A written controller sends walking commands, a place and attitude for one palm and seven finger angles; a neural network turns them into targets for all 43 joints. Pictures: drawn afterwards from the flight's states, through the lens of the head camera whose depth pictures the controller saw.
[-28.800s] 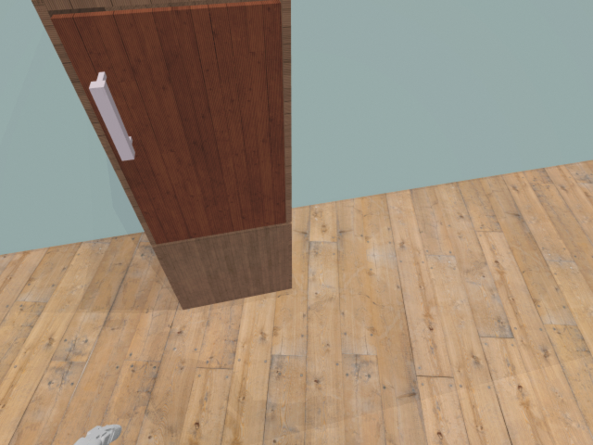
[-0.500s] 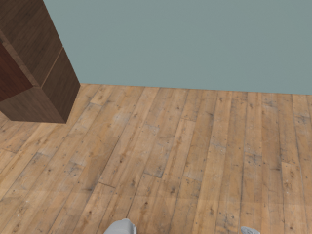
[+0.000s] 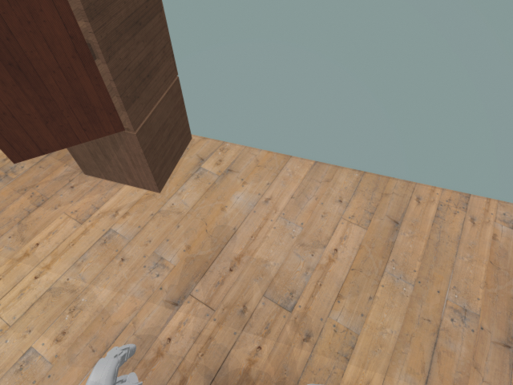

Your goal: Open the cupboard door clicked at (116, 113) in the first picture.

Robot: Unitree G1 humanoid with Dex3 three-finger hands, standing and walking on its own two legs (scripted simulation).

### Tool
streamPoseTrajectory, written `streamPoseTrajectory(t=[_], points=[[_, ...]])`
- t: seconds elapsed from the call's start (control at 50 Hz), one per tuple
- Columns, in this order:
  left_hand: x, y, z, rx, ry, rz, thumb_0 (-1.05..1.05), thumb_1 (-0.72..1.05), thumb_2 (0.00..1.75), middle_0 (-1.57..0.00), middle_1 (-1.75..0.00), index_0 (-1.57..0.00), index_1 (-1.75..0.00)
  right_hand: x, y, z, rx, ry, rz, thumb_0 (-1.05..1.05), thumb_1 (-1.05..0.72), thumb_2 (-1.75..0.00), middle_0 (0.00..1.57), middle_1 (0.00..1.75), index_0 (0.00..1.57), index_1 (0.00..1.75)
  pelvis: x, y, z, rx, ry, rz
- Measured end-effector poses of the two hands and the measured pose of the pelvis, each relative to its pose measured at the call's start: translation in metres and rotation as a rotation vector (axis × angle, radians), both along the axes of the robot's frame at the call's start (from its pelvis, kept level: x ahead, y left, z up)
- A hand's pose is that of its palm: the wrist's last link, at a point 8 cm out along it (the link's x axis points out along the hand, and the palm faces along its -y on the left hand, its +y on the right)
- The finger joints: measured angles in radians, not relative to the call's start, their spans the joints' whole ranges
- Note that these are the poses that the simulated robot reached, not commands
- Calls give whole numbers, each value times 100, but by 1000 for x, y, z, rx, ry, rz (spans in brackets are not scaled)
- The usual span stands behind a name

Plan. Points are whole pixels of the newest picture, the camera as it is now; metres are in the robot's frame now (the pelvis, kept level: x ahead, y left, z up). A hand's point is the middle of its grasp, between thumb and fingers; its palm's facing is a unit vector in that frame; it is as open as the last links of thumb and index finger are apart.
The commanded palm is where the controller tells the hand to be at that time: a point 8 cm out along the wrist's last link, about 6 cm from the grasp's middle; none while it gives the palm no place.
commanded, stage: turn to face it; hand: left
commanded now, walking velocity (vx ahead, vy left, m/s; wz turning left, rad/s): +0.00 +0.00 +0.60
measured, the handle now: out of the picture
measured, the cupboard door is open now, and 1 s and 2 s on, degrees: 43 43 43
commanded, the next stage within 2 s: take the last steps up to it in 0.56 s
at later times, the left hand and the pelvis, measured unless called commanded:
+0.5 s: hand out of the picture -0.03 +0.21 -0.19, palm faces +0.35 -0.90 -0.24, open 7.3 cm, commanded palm none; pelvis +0.01 +0.00 -0.01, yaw +18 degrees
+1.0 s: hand out of the picture -0.01 +0.19 -0.16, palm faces +0.48 -0.85 -0.22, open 7.3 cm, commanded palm none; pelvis +0.05 +0.01 +0.00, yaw +26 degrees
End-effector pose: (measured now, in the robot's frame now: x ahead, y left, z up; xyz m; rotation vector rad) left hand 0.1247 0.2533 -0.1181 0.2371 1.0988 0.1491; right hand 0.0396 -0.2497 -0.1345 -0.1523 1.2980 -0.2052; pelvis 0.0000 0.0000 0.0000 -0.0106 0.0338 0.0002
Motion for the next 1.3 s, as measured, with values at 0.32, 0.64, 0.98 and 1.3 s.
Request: streamPoseTrajectory(t=[0.32,0.64,0.98,1.3], points=[[-96,-36,-2,-26,79,256,0,91,90,-20,-30,-21,-30,84,-23,0,7,7,236,1,-91,-90,20,30,19,29,8,-27,5,57,-31,233],[-181,16,-26,-72,208,471,1,91,90,-20,-30,-20,-30,162,75,24,-28,-178,486,0,-91,-90,20,30,20,29,6,12,1,-7,-32,350],[-161,-26,-9,-82,135,544,0,91,90,-20,-30,-20,-30,127,48,-15,37,86,471,1,-91,-90,20,30,20,29,42,11,0,21,-33,448],[-216,19,-47,-255,451,724,0,91,90,-20,-30,-20,-30,268,222,-14,20,-112,671,1,-91,-90,20,30,19,29,99,135,-25,18,-22,546]])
